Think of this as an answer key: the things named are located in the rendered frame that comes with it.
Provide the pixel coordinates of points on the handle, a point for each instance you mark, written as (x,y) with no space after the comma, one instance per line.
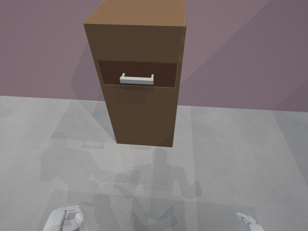
(137,80)

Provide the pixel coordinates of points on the cabinet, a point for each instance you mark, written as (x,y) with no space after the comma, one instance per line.
(147,31)

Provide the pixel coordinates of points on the robot right hand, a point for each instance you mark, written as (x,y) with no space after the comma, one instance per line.
(248,222)

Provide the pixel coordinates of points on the drawer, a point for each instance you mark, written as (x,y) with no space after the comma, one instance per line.
(164,73)

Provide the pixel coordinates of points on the robot left hand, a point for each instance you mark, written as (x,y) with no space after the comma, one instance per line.
(56,219)

